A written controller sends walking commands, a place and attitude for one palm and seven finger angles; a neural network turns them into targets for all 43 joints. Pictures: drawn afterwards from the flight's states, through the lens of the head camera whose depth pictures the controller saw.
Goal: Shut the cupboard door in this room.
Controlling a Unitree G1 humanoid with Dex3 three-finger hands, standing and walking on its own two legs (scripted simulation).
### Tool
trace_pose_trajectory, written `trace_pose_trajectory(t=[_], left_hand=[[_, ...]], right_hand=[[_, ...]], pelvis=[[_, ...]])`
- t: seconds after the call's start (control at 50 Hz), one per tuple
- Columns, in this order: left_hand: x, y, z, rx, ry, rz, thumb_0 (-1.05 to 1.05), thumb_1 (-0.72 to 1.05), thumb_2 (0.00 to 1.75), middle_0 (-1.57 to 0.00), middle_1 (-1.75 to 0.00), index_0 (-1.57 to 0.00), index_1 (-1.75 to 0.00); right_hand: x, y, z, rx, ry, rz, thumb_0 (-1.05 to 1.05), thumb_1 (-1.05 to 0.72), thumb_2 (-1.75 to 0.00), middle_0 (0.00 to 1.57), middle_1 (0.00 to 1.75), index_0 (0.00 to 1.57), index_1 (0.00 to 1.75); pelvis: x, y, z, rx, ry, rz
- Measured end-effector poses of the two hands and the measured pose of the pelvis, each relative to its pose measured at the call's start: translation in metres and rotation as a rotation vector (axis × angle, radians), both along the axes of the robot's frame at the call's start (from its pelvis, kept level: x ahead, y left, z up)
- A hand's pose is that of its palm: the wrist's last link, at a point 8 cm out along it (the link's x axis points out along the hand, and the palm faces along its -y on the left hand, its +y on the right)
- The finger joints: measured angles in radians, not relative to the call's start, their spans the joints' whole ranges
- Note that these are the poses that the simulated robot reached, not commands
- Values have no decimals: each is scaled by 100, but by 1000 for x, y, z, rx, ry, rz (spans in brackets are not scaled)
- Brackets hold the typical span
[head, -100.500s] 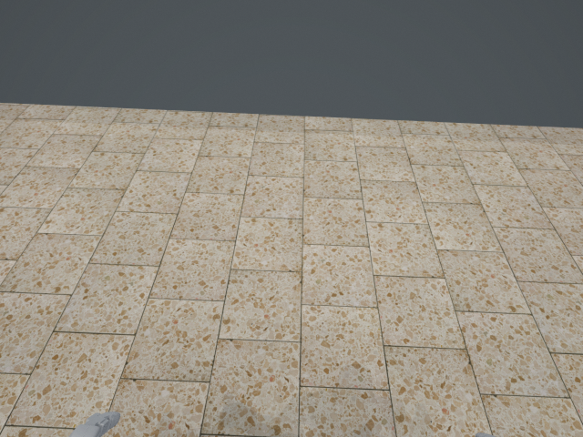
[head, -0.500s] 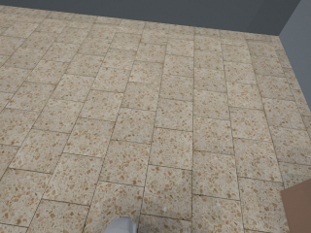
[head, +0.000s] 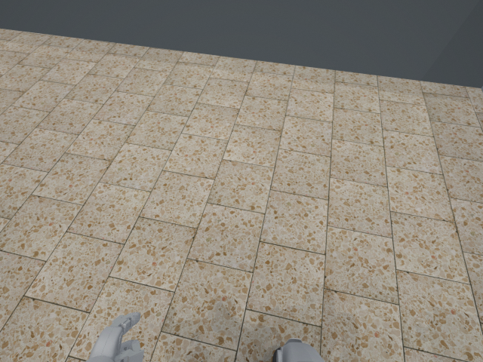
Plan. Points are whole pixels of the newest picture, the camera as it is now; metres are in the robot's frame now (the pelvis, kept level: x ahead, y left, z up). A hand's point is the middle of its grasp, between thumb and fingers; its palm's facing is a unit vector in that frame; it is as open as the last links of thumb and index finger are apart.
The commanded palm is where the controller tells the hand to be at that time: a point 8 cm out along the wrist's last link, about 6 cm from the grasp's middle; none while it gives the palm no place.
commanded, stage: turn to face it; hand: left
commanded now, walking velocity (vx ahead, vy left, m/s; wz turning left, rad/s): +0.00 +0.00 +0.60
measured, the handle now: out of the picture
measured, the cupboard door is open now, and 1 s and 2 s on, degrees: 2 2 2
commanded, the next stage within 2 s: none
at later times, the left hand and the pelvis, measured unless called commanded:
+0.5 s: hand out of the picture +0.11 +0.18 -0.18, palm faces +0.05 -0.98 -0.18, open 7.3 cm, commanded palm none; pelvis +0.11 -0.01 +0.00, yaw -5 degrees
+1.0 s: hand (192, 286) +0.28 +0.11 -0.15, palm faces -0.33 -0.90 -0.28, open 7.3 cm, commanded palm none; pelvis +0.12 -0.05 +0.00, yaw -21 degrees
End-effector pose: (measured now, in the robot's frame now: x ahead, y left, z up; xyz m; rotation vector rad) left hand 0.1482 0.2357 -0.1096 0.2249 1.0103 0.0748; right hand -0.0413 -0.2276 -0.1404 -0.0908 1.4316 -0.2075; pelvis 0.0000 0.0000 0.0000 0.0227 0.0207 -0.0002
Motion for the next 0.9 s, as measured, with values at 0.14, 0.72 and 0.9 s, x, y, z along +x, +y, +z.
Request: trace_pose_trajectory(t=[0.14, 0.72, 0.9], left_hand=[[19, -29, -5, 5, 5, 88, 1, 91, 90, -20, -30, -20, -30], [80, -19, -16, 32, 220, -42, 1, 92, 90, -20, -30, -20, -30], [137, -64, -5, 113, 120, -203, 1, 91, 90, -20, -30, -20, -30]], right_hand=[[74, -39, -11, -9, 37, 75, 1, -91, -90, 20, 30, 21, 30], [195, -46, 12, -84, -248, -76, 0, -90, -90, 20, 30, 21, 30], [135, -99, -10, -106, -134, -235, 1, -91, -90, 20, 30, 20, 30]], pelvis=[[50, -25, -4, -6, -14, 80], [119, -24, 2, -43, -30, -224], [120, -51, -8, -16, -13, -324]])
